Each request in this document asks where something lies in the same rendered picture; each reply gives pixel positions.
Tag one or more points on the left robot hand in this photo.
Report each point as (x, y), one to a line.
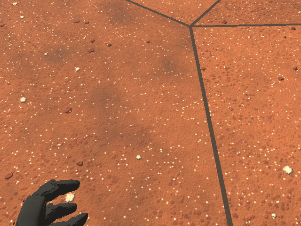
(36, 212)

